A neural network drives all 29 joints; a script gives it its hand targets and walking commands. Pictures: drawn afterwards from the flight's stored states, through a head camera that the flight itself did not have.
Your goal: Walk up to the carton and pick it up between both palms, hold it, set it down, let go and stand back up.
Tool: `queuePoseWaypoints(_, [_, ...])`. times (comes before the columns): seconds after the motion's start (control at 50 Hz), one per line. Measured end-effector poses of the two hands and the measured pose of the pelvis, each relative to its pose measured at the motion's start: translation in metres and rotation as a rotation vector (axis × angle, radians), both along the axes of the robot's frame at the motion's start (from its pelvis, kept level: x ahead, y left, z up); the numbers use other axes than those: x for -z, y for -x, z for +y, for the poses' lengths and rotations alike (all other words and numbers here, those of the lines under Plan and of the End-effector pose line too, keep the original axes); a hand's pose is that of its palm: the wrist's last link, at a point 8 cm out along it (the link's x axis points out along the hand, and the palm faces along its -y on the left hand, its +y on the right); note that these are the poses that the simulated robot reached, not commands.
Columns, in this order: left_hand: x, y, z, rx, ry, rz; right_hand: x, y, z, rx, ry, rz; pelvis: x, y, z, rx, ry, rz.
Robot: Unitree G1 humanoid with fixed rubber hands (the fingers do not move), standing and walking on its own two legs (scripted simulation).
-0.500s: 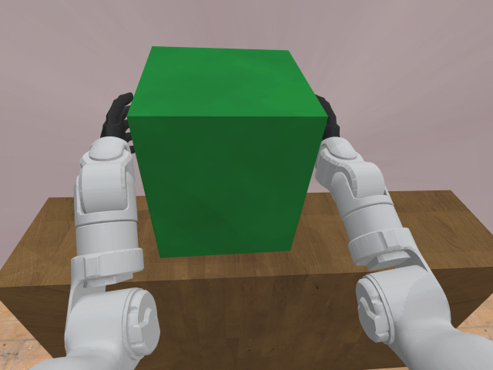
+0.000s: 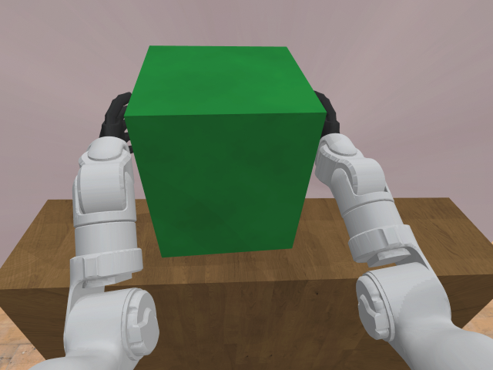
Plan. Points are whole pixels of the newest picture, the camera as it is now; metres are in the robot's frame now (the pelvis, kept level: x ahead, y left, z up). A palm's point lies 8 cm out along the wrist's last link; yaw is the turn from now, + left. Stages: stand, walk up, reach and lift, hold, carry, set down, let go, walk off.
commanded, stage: hold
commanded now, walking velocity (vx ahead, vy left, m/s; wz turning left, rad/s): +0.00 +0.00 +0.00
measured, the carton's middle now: (224, 152) +0.40 +0.00 +0.21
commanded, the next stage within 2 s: set down in 1.58 s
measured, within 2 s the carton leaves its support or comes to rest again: neither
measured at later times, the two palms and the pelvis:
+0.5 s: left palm (116, 143) +0.37 +0.16 +0.25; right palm (326, 139) +0.36 -0.16 +0.25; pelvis +0.00 +0.00 +0.00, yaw +0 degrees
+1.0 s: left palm (121, 145) +0.36 +0.15 +0.25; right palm (328, 148) +0.36 -0.16 +0.24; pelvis +0.00 +0.00 +0.00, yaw -1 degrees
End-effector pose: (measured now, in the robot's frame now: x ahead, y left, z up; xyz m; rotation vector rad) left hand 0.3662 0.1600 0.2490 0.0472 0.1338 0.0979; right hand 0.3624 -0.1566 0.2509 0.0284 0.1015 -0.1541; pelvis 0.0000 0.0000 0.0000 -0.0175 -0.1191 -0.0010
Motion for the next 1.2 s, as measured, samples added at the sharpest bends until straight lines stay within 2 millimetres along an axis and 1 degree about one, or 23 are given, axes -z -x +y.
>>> queuePoseWaypoints(0.16, [0.0,0.001,-0.002,-0.001,0.001,0.0,0.002,0.001,-0.002,0.0,-0.005,0.0,0.0,0.001,0.0,0.006,-0.001,0.002])
queuePoseWaypoints(0.44, [-0.002,0.001,-0.001,-0.005,0.008,0.001,-0.001,0.0,-0.001,-0.004,0.001,0.001,0.0,0.002,-0.004,0.0,-0.003,0.003])
queuePoseWaypoints(0.72, [-0.002,0.001,0.0,-0.001,0.005,0.001,-0.001,0.0,0.0,-0.002,0.001,0.001,0.0,0.002,-0.002,0.0,-0.002,0.002])
queuePoseWaypoints(0.98, [0.001,0.001,-0.007,0.005,-0.032,0.011,0.013,0.003,-0.007,0.003,-0.026,0.012,0.0,0.005,0.0,0.009,-0.003,-0.008])
queuePoseWaypoints(1.2, [0.002,-0.001,-0.009,0.008,-0.019,0.016,0.013,0.002,-0.009,0.007,-0.019,0.017,0.0,0.005,-0.002,0.009,-0.005,-0.005])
